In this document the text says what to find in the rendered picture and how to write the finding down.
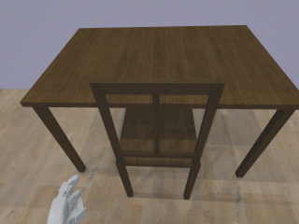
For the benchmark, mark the chair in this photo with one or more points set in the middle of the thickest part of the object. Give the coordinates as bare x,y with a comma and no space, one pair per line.
158,137

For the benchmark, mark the left robot hand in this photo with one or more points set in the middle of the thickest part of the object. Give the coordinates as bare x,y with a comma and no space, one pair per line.
62,209

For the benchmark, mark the table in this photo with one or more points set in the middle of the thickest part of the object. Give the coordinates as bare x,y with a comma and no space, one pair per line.
253,79

